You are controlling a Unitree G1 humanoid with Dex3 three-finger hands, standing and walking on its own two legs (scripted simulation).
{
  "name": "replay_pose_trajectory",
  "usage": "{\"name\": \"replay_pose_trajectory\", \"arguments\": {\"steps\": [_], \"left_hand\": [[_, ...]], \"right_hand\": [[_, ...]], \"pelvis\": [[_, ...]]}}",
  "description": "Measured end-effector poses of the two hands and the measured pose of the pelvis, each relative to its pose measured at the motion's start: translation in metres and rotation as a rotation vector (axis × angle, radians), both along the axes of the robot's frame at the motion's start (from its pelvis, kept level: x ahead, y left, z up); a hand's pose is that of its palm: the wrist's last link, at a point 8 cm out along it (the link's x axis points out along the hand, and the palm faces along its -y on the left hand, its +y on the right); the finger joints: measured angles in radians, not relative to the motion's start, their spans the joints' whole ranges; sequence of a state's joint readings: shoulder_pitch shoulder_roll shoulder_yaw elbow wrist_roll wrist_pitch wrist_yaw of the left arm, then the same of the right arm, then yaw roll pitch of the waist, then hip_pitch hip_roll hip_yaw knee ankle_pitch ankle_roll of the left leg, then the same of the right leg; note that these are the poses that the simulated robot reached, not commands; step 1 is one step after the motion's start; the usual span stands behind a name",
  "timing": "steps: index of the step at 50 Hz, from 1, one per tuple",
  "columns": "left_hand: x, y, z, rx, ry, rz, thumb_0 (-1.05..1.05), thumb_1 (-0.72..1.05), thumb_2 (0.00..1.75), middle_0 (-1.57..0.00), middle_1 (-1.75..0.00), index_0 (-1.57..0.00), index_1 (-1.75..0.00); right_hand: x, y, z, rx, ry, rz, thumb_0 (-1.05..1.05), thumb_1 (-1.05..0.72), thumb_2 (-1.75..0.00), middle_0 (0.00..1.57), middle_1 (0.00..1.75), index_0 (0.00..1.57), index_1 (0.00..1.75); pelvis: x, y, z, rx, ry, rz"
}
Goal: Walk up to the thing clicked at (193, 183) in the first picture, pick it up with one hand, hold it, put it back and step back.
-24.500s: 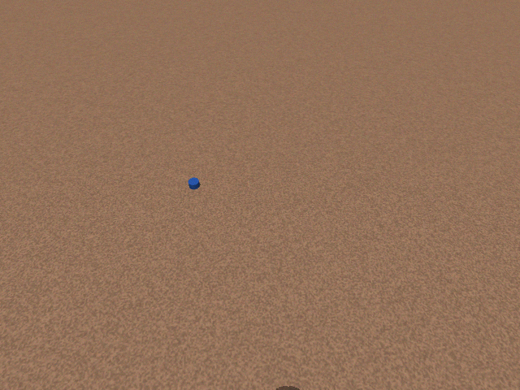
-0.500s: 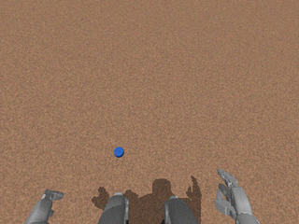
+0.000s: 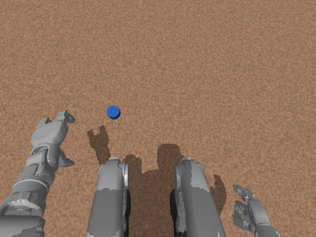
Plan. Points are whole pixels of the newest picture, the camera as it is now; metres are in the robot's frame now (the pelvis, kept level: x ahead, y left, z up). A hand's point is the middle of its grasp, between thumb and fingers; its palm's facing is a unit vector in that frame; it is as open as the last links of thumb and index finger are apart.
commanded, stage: rise first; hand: left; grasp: from above
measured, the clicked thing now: (113, 112) +0.56 +0.19 -0.45
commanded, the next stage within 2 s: none
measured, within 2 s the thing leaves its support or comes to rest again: neither
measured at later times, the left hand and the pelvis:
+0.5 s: hand (81, 124) +0.44 +0.26 -0.26, palm faces -0.45 -0.01 -0.89, open 13.7 cm; pelvis -0.02 +0.01 -0.10, yaw -3 degrees
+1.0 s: hand (90, 117) +0.48 +0.25 -0.31, palm faces -0.45 -0.02 -0.89, open 13.9 cm; pelvis -0.01 +0.01 -0.13, yaw -6 degrees
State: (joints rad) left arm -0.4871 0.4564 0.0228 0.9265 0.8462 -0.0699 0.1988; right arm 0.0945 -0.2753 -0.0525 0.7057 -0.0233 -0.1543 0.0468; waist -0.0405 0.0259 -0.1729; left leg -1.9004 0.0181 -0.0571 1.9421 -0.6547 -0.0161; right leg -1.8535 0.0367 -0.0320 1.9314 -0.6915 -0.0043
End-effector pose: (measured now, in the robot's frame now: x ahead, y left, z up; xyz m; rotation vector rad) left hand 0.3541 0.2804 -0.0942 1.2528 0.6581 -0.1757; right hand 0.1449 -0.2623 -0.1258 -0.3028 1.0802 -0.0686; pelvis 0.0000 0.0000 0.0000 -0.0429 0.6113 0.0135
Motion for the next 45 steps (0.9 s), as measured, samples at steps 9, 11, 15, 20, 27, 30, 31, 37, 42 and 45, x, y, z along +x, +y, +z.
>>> {"name": "replay_pose_trajectory", "arguments": {"steps": [9, 11, 15, 20, 27, 30, 31, 37, 42, 45], "left_hand": [[0.039, -0.009, -0.053, 0.092, -0.042, -0.169, -0.01, -0.44, 0.96, -0.14, -0.99, -0.15, -1.00], [0.047, -0.011, -0.062, 0.106, -0.055, -0.196, -0.01, -0.44, 0.96, -0.14, -0.98, -0.15, -0.99], [0.061, -0.015, -0.076, 0.136, -0.075, -0.242, -0.01, -0.45, 0.96, -0.15, -0.97, -0.15, -0.98], [0.078, -0.016, -0.091, 0.170, -0.084, -0.290, -0.01, -0.46, 0.97, -0.15, -0.95, -0.15, -0.96], [0.097, -0.019, -0.109, 0.193, -0.083, -0.335, 0.00, -0.47, 0.97, -0.15, -0.93, -0.15, -0.94], [0.103, -0.020, -0.118, 0.190, -0.081, -0.336, 0.00, -0.46, 0.96, -0.15, -0.93, -0.15, -0.94], [0.105, -0.021, -0.121, 0.190, -0.081, -0.336, 0.00, -0.46, 0.96, -0.15, -0.93, -0.16, -0.94], [0.114, -0.023, -0.136, 0.193, -0.082, -0.321, 0.00, -0.45, 0.95, -0.15, -0.94, -0.16, -0.94], [0.122, -0.027, -0.146, 0.195, -0.081, -0.308, 0.00, -0.46, 0.94, -0.14, -0.95, -0.15, -0.95], [0.127, -0.029, -0.151, 0.195, -0.081, -0.307, 0.00, -0.46, 0.95, -0.14, -0.96, -0.15, -0.96]], "right_hand": [[-0.069, -0.006, -0.049, -0.034, 0.173, -0.057, 0.01, -0.88, -0.89, 0.21, 0.30, 0.20, 0.30], [-0.081, -0.006, -0.054, -0.047, 0.203, -0.071, 0.01, -0.88, -0.90, 0.21, 0.30, 0.20, 0.30], [-0.100, -0.007, -0.062, -0.070, 0.248, -0.093, 0.01, -0.89, -0.90, 0.21, 0.30, 0.20, 0.30], [-0.115, -0.007, -0.070, -0.089, 0.287, -0.112, 0.00, -0.90, -0.90, 0.21, 0.30, 0.20, 0.30], [-0.122, -0.002, -0.081, -0.091, 0.329, -0.109, 0.00, -0.91, -0.90, 0.21, 0.30, 0.20, 0.30], [-0.123, 0.001, -0.087, -0.086, 0.341, -0.100, 0.00, -0.91, -0.90, 0.21, 0.30, 0.20, 0.30], [-0.123, 0.002, -0.088, -0.085, 0.344, -0.096, 0.00, -0.91, -0.90, 0.21, 0.30, 0.20, 0.30], [-0.122, 0.004, -0.096, -0.077, 0.358, -0.079, 0.00, -0.91, -0.90, 0.21, 0.30, 0.20, 0.30], [-0.123, 0.002, -0.102, -0.075, 0.371, -0.069, 0.00, -0.91, -0.90, 0.21, 0.30, 0.20, 0.30], [-0.126, 0.001, -0.104, -0.076, 0.383, -0.069, 0.00, -0.91, -0.90, 0.21, 0.30, 0.20, 0.30]], "pelvis": [[-0.016, 0.000, -0.053, -0.018, -0.001, -0.012], [-0.017, 0.001, -0.061, -0.023, -0.004, -0.014], [-0.020, 0.004, -0.075, -0.033, -0.008, -0.018], [-0.020, 0.007, -0.090, -0.045, -0.006, -0.022], [-0.017, 0.009, -0.105, -0.053, 0.003, -0.027], [-0.016, 0.009, -0.110, -0.056, 0.005, -0.031], [-0.015, 0.009, -0.112, -0.058, 0.006, -0.032], [-0.012, 0.008, -0.121, -0.061, 0.011, -0.039], [-0.011, 0.007, -0.127, -0.063, 0.013, -0.046], [-0.010, 0.006, -0.129, -0.064, 0.014, -0.050]]}}
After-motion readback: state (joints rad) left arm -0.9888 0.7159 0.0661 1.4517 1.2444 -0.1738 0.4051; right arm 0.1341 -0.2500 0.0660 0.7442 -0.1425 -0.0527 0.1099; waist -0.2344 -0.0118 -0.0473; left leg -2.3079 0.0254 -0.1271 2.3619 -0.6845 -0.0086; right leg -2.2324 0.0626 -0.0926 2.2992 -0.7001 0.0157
